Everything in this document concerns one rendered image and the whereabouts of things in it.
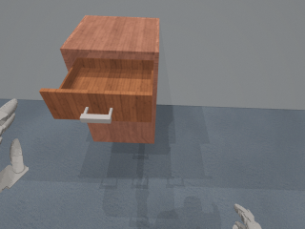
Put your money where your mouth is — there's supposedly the drawer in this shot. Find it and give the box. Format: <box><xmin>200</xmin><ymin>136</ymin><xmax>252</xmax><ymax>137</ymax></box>
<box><xmin>39</xmin><ymin>57</ymin><xmax>154</xmax><ymax>123</ymax></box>

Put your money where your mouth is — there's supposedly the robot left hand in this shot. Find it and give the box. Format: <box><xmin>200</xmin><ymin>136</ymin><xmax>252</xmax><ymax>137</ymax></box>
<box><xmin>0</xmin><ymin>98</ymin><xmax>29</xmax><ymax>193</ymax></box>

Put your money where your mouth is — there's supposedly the handle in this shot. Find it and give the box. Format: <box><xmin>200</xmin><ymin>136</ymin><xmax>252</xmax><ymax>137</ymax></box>
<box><xmin>80</xmin><ymin>107</ymin><xmax>113</xmax><ymax>124</ymax></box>

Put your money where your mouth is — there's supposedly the cabinet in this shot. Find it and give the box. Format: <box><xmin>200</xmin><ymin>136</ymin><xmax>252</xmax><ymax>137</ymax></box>
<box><xmin>60</xmin><ymin>15</ymin><xmax>160</xmax><ymax>144</ymax></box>

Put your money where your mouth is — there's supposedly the robot right hand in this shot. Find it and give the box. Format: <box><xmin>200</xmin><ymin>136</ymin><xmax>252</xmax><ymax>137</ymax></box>
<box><xmin>233</xmin><ymin>204</ymin><xmax>262</xmax><ymax>229</ymax></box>

